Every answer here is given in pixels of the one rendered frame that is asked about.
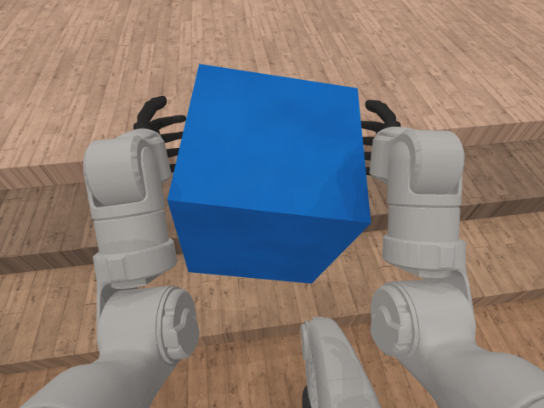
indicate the robot left hand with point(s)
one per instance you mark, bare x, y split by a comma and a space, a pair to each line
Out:
145, 115

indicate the right robot thigh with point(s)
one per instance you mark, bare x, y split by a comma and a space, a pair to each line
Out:
341, 380

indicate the left robot forearm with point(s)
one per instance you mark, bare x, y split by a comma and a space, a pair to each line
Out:
124, 177

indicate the robot left upper arm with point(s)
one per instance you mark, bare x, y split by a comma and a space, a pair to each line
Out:
143, 334

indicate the robot right shin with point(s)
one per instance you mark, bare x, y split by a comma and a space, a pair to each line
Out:
311, 382

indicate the robot right hand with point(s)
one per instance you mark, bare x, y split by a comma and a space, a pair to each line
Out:
386, 115

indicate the carton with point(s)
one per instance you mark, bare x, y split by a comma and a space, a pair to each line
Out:
270, 179

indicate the right robot forearm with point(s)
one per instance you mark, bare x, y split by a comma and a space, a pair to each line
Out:
423, 171

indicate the robot right upper arm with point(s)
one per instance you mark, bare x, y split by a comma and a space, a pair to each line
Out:
428, 326

